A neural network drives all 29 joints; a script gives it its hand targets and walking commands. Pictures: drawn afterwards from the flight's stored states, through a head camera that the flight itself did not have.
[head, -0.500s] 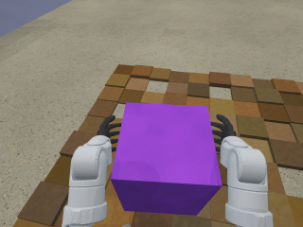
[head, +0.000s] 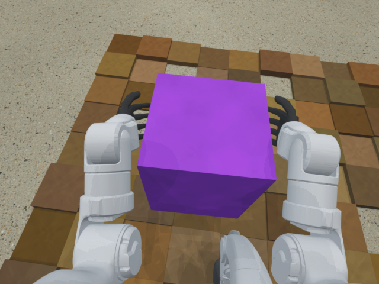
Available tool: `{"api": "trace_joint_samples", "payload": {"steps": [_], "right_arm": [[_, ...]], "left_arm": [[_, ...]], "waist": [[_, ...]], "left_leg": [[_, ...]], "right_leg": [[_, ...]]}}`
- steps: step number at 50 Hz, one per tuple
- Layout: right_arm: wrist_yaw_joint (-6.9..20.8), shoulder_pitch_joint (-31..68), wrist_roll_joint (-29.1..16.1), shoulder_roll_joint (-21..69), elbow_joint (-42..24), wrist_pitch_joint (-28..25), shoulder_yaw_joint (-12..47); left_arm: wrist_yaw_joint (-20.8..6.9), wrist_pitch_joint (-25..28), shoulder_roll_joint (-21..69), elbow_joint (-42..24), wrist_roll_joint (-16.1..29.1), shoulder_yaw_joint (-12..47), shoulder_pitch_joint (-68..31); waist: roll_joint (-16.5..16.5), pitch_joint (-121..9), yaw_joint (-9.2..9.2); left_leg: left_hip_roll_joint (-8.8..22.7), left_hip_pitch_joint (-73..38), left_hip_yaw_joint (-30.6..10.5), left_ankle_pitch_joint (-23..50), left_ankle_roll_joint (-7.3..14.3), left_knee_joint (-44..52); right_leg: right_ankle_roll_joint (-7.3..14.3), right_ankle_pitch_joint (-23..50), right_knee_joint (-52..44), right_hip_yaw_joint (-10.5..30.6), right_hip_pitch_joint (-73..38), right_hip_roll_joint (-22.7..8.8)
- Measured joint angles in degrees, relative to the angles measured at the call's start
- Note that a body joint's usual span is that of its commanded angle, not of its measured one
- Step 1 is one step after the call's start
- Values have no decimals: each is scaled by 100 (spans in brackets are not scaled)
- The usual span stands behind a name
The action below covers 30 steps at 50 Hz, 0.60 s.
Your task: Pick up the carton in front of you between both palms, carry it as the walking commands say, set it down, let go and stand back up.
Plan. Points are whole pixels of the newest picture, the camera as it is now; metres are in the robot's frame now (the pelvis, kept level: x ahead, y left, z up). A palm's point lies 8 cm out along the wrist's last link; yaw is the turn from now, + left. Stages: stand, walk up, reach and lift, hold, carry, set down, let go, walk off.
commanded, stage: carry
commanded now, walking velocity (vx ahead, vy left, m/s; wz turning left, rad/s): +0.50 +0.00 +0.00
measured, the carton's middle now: (201, 153) +0.37 -0.01 +0.01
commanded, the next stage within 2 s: none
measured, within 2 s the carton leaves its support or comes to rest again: neither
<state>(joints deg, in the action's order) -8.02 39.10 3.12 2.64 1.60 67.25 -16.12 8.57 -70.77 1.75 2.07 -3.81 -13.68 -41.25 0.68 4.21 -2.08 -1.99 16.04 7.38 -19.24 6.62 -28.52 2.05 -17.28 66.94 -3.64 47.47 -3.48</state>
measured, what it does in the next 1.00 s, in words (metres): walks ahead: right foot, then left foot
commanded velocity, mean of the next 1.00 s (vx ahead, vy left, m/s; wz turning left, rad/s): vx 0.50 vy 0.00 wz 0.00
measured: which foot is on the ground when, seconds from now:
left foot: down 0.00-0.16, up 0.18-0.54, down 0.56-1.00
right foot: up 0.00-0.12, down 0.14-0.58, up 0.60-1.00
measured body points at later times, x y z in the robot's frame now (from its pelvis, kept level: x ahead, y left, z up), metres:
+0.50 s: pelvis +0.35 +0.02 +0.03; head +0.39 +0.02 +0.48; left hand +0.71 +0.20 +0.17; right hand +0.74 -0.11 +0.16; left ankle +0.47 +0.15 -0.68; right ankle +0.28 -0.07 -0.71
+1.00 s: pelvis +0.67 +0.05 +0.02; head +0.70 +0.06 +0.47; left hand +1.05 +0.20 +0.13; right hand +1.05 -0.11 +0.14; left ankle +0.53 +0.13 -0.70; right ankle +0.80 -0.03 -0.69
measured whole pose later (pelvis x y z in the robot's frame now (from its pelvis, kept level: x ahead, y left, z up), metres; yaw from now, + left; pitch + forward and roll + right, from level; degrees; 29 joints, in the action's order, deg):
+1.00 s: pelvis +0.67 +0.05 +0.02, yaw +0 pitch +5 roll +1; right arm -7.2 40.4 5.2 1.7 10.1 69.9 -14.3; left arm 7.7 -72.8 0.8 9.8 -5.2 -13.8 -41.7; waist 1.7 -2.6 -1.0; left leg -0.4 5.7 7.4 -21.0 3.0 -29.1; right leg 3.5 0.8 30.9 -6.8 31.8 -0.6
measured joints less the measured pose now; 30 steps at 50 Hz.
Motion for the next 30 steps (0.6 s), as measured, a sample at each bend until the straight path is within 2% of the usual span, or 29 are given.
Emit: {"api": "trace_joint_samples", "payload": {"steps": [3,6,7,8,9,11,12,14,16,20,25,28,29,30], "right_arm": [[15,-242,19,100,-359,-93,33],[50,-388,24,110,-496,-154,65],[68,-452,18,78,-498,-159,70],[98,-455,2,-3,-437,-178,94],[133,-437,-12,-79,-344,-203,102],[173,-456,-19,-152,-165,-238,132],[175,-481,-8,-142,-119,-230,155],[174,-511,62,-83,-114,-186,210],[174,-506,144,-26,-176,-143,253],[170,-450,243,16,-350,-75,300],[85,-268,205,-95,-587,170,349],[58,18,134,-223,-471,411,338],[48,149,117,-242,-357,469,330],[32,275,111,-238,-210,489,332]], "left_arm": [[-15,96,126,-392,-43,20,263],[-40,194,195,-546,-92,86,449],[-43,233,231,-507,-121,131,494],[-42,304,279,-454,-170,167,532],[-42,358,305,-369,-229,211,523],[-45,396,308,-210,-289,280,552],[-46,385,283,-193,-274,309,616],[-43,352,202,-234,-178,352,745],[-31,338,123,-306,-58,367,810],[-23,322,41,-391,78,330,737],[-9,132,-50,-411,164,316,376],[-9,-95,-138,-294,173,308,92],[-10,-186,-212,-226,188,304,-23],[-14,-259,-303,-139,222,287,-126]], "waist": [[-10,-50,-42],[-21,-136,-30],[-23,-174,-1],[-165,-170,69],[-247,-153,138],[-205,-133,289],[-149,-128,362],[-48,-122,463],[15,-133,536],[15,-300,612],[-59,-578,555],[-130,-748,412],[-76,-800,340],[35,-823,250]], "left_leg": [[-45,-547,-91,-256,-59,304],[-41,-999,-135,-549,-154,177],[-35,-1018,-141,-621,-216,-226],[94,-860,-146,-495,-300,-883],[115,-502,-310,-477,-463,-1906],[4,297,-598,-630,-582,-3873],[-5,631,-652,-588,-574,-4425],[80,1195,-691,-404,-551,-4696],[215,1601,-690,-306,-557,-4244],[433,2052,-621,-82,-620,-2728],[447,1920,-370,809,-578,-941],[343,1350,-104,1320,-464,5],[299,1214,-28,1631,-361,37],[232,1218,31,1499,-285,-218]], "right_leg": [[22,754,-1472,-193,-126,114],[177,1373,-3071,-598,-778,405],[304,1577,-3519,-736,-1150,482],[492,1442,-3513,-812,-1311,571],[574,1237,-3361,-851,-1369,607],[592,908,-3272,-816,-1583,606],[553,823,-3357,-770,-1748,602],[458,747,-3645,-691,-2120,564],[427,675,-3927,-619,-2479,503],[298,443,-4292,-488,-3069,380],[50,-50,-4296,-373,-3705,267],[-132,-155,-3680,-346,-3891,216],[-116,-275,-3177,-316,-3819,141],[-110,-487,-2453,-149,-3603,101]]}}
